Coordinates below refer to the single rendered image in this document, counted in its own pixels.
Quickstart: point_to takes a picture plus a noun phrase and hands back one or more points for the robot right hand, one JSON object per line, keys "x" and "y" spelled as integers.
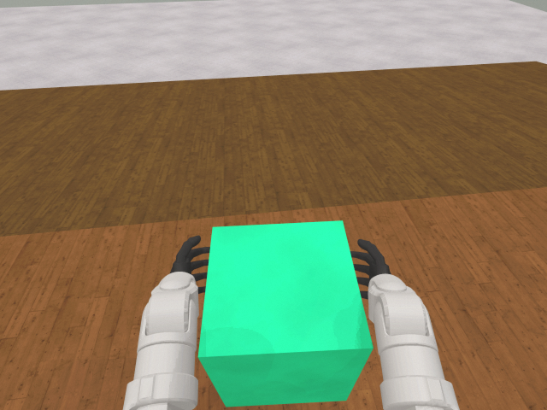
{"x": 375, "y": 260}

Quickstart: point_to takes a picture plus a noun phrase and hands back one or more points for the robot left forearm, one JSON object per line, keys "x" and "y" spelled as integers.
{"x": 164, "y": 372}

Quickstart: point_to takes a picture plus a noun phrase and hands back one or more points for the robot right forearm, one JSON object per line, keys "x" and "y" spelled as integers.
{"x": 412, "y": 372}

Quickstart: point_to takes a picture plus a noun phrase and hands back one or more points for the robot left hand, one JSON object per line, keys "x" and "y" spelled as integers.
{"x": 186, "y": 254}

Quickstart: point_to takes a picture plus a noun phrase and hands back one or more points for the carton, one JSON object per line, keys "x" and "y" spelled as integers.
{"x": 283, "y": 319}

